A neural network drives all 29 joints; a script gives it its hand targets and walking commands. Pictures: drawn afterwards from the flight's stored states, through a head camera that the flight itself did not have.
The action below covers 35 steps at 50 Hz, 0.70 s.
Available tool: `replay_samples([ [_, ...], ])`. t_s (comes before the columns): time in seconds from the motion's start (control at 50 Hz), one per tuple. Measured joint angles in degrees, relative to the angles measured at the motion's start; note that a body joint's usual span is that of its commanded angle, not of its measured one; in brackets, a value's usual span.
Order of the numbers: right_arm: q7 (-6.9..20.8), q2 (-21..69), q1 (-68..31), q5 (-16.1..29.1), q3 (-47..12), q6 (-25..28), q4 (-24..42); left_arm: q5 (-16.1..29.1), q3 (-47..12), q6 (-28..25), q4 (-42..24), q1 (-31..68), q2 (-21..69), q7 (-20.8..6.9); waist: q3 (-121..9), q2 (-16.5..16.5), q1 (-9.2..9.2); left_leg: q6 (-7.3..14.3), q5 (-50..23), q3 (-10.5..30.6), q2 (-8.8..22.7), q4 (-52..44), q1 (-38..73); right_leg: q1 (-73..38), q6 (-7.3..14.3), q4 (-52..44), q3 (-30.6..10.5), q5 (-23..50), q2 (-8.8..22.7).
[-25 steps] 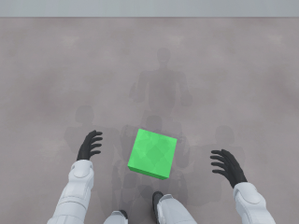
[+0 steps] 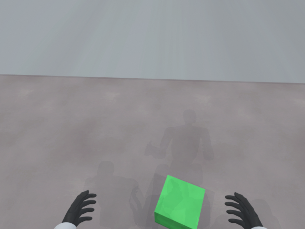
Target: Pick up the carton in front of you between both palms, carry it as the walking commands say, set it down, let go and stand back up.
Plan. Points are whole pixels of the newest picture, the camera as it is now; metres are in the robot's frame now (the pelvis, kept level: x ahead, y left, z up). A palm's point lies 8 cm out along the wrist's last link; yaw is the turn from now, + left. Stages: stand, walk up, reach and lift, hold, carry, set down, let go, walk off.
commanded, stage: let go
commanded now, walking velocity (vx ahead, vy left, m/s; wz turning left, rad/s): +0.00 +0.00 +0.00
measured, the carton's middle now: (178, 206) +0.35 -0.10 -0.65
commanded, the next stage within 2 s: stand in 0.36 s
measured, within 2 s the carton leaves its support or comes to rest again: neither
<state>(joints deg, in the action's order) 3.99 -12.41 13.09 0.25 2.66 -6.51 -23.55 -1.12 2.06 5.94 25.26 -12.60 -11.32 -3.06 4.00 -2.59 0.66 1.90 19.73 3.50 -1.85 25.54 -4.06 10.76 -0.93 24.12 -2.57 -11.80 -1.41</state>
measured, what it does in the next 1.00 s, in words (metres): stands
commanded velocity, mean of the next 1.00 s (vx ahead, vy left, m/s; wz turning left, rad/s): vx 0.00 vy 0.00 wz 0.00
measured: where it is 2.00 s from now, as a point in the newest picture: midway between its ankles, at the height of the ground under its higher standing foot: outside the picture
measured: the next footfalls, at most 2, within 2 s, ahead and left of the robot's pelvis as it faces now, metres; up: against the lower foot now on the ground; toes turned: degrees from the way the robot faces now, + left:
none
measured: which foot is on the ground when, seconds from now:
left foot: down 0.00-1.00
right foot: down 0.00-1.00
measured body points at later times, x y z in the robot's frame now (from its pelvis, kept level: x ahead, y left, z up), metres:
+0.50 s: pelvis +0.00 -0.02 -0.01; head +0.00 -0.03 +0.44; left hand +0.13 +0.27 -0.09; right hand +0.16 -0.28 -0.09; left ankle -0.07 +0.10 -0.74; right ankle +0.01 -0.13 -0.74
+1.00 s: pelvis +0.01 -0.04 +0.00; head +0.03 -0.06 +0.45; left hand +0.13 +0.27 -0.09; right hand +0.16 -0.32 -0.12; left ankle -0.07 +0.10 -0.74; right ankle +0.01 -0.13 -0.74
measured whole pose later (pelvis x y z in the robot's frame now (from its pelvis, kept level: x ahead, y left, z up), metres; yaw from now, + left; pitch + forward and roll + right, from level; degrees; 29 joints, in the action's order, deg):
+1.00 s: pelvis +0.01 -0.04 +0.00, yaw +3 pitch +0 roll +0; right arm -1.8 -20.6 11.1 -1.7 1.2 -0.2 -43.7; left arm -1.8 3.3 0.0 48.4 -8.0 -17.8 1.1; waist 1.6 -3.6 0.8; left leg -1.2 20.0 5.8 -0.1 24.6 -4.2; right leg 12.1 2.1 27.5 0.9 -15.0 -2.2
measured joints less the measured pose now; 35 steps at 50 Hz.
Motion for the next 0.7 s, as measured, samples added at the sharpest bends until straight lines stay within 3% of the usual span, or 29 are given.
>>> replay_samples([
  [0.14,-2.82,-0.13,-1.06,-1.74,-0.23,-5.38,2.90,1.34,-0.22,-0.12,0.42,-1.00,-0.48,1.66,-0.06,0.91,-0.01,0.17,1.13,-0.27,-0.24,1.76,1.12,-0.83,-0.13,2.28,-0.15,-1.42,0.13],
  [0.34,-3.83,-0.38,0.28,-2.46,-1.11,-8.56,5.05,0.10,-1.04,1.93,-0.43,-0.24,-0.42,1.74,-0.32,2.18,0.10,-0.44,1.17,-0.44,0.29,2.55,1.25,-0.75,0.51,3.37,-0.13,-1.45,-0.41],
  [0.48,-4.76,-4.21,-0.21,-2.67,-0.11,2.03,-5.62,-2.25,0.81,-2.87,11.26,-0.10,-4.99,2.95,-3.51,0.69,-0.80,-0.83,2.66,-0.02,-0.15,5.91,-4.08,5.23,0.96,8.43,0.58,-3.86,0.05],
  [0.7,-5.28,-8.10,-1.30,-1.95,-0.25,5.15,-14.85,-1.15,1.71,-5.30,17.56,1.80,-7.59,4.00,-2.24,-1.43,0.06,-2.20,1.62,1.66,0.58,2.62,-2.78,4.09,2.21,6.66,2.50,-4.25,-0.11],
])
